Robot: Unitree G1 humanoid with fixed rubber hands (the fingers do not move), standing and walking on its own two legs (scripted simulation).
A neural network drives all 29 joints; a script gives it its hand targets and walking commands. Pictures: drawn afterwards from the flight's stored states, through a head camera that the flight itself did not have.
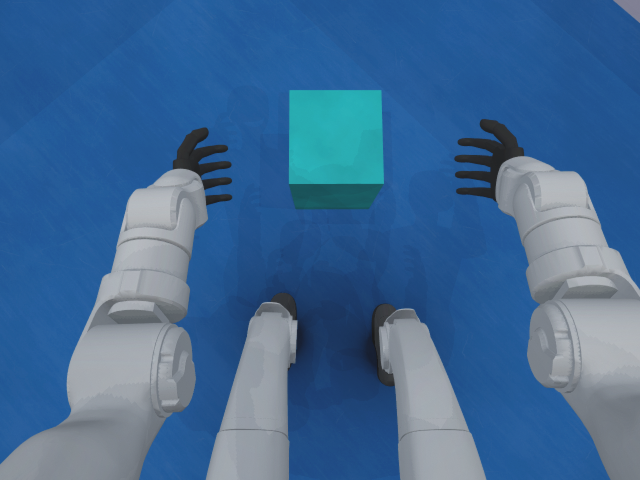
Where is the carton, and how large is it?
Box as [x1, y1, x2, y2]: [289, 90, 383, 208]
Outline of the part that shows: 289,90 289,186 295,208 368,208 383,184 380,90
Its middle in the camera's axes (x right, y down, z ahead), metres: +0.03 -0.20 +0.96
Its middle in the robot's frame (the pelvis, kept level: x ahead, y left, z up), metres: +0.63 +0.00 -0.55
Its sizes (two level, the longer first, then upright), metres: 0.210 0.200 0.250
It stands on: the floor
